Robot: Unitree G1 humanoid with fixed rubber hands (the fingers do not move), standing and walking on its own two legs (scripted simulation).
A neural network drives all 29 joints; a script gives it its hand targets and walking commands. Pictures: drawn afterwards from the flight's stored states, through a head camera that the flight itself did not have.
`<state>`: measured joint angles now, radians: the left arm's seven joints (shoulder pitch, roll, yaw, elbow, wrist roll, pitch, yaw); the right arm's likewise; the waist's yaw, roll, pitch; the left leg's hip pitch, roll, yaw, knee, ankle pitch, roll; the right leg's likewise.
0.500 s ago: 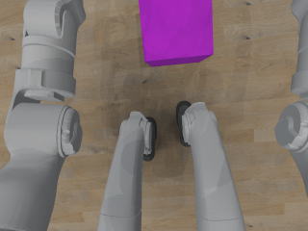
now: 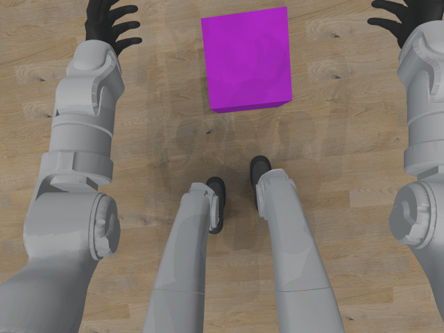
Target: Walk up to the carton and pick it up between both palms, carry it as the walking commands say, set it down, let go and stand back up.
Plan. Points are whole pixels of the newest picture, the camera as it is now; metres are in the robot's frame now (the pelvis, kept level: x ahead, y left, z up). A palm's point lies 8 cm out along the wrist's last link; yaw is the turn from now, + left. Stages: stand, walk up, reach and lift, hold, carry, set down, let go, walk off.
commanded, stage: let go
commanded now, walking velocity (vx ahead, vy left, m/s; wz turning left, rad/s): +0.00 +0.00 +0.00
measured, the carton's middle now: (246, 70) +0.54 -0.05 -0.53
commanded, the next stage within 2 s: stand in 1.22 s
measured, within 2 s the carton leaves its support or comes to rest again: neither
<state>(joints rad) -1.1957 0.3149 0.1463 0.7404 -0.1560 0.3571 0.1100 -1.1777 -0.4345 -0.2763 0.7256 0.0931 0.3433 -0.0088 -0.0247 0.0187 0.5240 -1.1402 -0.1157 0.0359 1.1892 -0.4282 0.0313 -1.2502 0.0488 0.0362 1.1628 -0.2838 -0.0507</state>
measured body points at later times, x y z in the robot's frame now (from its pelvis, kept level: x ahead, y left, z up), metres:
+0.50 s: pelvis +0.04 +0.00 +0.07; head +0.16 -0.03 +0.50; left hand +0.36 +0.20 +0.01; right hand +0.31 -0.25 -0.02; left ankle +0.07 +0.10 -0.62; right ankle +0.13 -0.08 -0.62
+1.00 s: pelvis +0.09 +0.01 +0.10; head +0.09 -0.01 +0.55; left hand +0.27 +0.22 +0.03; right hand +0.24 -0.25 +0.03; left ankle +0.07 +0.10 -0.62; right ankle +0.13 -0.08 -0.62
